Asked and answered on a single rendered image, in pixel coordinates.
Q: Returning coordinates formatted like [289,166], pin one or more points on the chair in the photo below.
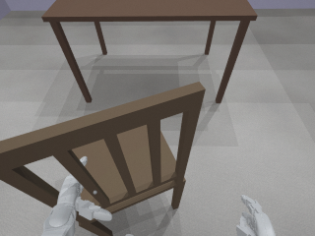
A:
[128,158]

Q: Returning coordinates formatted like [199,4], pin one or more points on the table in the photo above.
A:
[149,11]

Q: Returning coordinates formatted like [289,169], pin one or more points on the robot left forearm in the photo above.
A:
[61,221]

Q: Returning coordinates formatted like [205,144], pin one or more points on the right robot hand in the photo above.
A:
[259,224]

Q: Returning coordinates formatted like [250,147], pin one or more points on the left robot hand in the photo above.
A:
[70,194]

